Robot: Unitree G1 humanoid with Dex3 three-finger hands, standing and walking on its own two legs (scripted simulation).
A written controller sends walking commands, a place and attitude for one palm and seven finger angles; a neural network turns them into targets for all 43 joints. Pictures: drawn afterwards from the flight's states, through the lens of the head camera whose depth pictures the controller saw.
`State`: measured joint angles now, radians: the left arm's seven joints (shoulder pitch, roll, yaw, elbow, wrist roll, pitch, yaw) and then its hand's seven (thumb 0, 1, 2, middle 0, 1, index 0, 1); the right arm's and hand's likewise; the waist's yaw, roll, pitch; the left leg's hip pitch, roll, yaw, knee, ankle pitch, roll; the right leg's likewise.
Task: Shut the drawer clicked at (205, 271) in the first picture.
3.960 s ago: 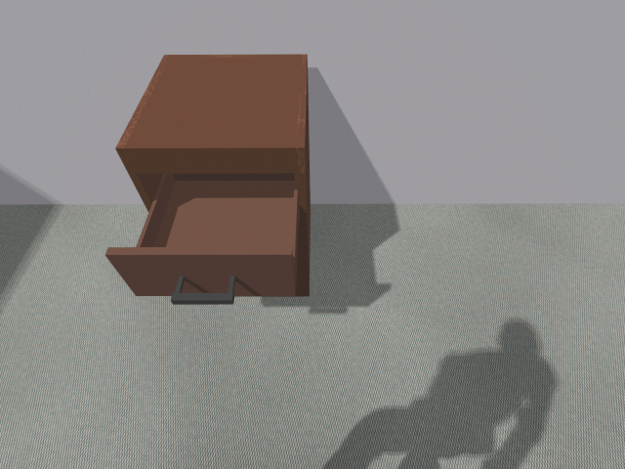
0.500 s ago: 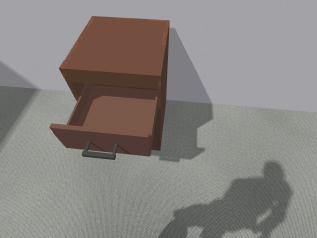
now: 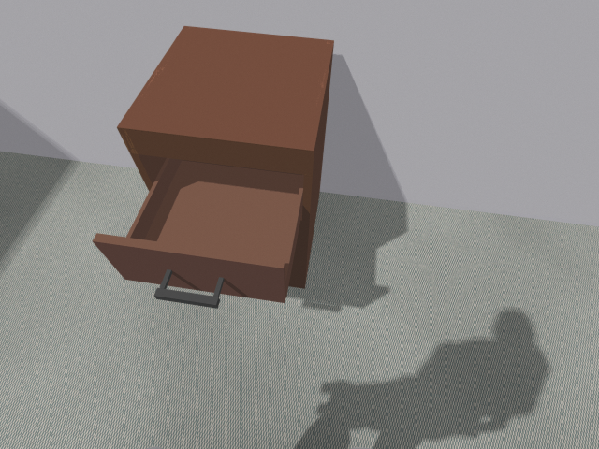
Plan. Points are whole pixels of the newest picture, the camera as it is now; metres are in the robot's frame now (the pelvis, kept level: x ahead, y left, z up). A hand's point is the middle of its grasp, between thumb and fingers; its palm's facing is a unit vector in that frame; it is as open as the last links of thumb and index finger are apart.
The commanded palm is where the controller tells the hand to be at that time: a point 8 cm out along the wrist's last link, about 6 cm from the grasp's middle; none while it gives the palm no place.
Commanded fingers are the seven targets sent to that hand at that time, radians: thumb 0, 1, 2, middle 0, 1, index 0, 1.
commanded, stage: come to a stop and stand still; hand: left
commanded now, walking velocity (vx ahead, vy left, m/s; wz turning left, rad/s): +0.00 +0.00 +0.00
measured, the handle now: (190, 288) +0.42 +0.26 -0.24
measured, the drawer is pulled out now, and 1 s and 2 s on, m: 0.24 0.24 0.24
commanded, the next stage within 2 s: look again from close up in 0.66 s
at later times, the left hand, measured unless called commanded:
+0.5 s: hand out of the picture +0.01 +0.17 -0.16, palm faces +0.00 -0.97 -0.24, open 7.3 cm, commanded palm none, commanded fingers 0.00 0.90 0.90 -0.20 -0.30 -0.20 -0.30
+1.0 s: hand out of the picture -0.01 +0.18 -0.17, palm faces -0.01 -0.98 -0.19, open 7.4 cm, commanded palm none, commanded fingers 0.00 0.90 0.90 -0.20 -0.30 -0.20 -0.30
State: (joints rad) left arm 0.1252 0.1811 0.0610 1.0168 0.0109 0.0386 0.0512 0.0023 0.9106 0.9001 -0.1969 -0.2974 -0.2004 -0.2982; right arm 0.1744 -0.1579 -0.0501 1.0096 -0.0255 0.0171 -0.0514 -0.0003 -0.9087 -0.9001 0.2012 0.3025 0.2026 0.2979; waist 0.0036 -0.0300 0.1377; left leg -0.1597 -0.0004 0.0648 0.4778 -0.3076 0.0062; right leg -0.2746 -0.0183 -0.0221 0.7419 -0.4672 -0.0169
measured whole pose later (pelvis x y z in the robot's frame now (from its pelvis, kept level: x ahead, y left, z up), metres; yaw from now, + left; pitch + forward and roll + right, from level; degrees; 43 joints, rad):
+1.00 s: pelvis -0.02 +0.01 +0.00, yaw -1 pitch -1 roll +0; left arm 0.29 0.16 -0.03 1.11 0.01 -0.02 0.03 0.00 0.91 0.90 -0.19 -0.30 -0.20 -0.30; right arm 0.31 -0.14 0.03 1.12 -0.01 -0.02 -0.03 0.00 -0.91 -0.90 0.20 0.30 0.20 0.30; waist 0.00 -0.01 0.02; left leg -0.16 0.01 0.07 0.45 -0.27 0.01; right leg -0.18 0.00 0.01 0.47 -0.28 0.00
